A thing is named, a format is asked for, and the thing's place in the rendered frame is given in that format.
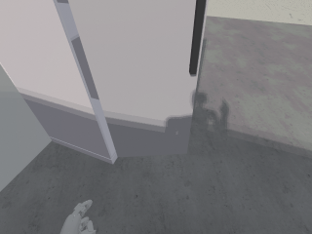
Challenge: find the handle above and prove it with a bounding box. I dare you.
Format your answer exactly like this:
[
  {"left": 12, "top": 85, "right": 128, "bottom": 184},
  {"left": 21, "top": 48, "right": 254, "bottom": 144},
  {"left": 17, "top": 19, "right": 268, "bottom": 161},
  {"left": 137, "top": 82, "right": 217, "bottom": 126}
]
[{"left": 189, "top": 0, "right": 206, "bottom": 75}]

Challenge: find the fridge door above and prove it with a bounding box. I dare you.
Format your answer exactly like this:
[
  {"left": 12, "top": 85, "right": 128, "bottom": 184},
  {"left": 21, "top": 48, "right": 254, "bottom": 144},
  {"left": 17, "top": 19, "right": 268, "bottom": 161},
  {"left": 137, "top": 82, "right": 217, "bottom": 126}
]
[{"left": 68, "top": 0, "right": 209, "bottom": 158}]

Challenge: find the left robot hand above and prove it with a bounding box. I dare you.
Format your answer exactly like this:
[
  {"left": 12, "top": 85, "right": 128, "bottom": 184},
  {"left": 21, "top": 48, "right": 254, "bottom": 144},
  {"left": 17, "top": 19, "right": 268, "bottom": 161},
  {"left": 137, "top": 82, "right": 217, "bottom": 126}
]
[{"left": 59, "top": 199, "right": 97, "bottom": 234}]

